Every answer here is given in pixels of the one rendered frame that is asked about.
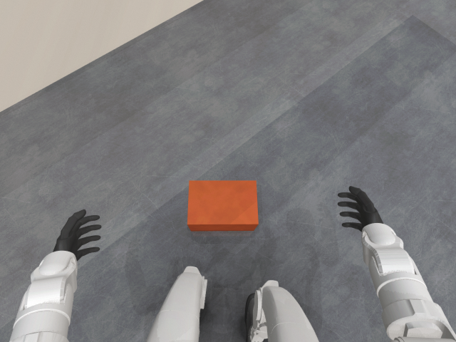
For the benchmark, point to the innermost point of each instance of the right robot foot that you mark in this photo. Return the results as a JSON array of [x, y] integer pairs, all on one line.
[[249, 315]]

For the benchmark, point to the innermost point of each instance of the right robot thigh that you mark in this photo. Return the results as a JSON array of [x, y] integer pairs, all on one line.
[[282, 315]]

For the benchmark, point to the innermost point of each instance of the carton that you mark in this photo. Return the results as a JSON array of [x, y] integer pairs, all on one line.
[[222, 205]]

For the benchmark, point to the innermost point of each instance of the left robot forearm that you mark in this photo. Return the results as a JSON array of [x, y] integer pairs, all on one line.
[[45, 311]]

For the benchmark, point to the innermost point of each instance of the right robot hand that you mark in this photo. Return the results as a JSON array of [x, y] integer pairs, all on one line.
[[367, 213]]

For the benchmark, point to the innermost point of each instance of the left robot hand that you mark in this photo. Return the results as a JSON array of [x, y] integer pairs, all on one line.
[[70, 234]]

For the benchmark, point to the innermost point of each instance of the right robot forearm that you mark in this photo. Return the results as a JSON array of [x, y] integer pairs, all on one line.
[[408, 309]]

